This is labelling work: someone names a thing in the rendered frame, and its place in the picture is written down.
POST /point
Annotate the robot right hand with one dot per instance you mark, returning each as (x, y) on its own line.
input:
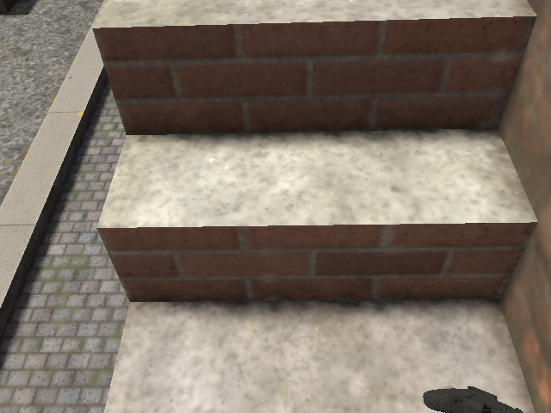
(471, 400)

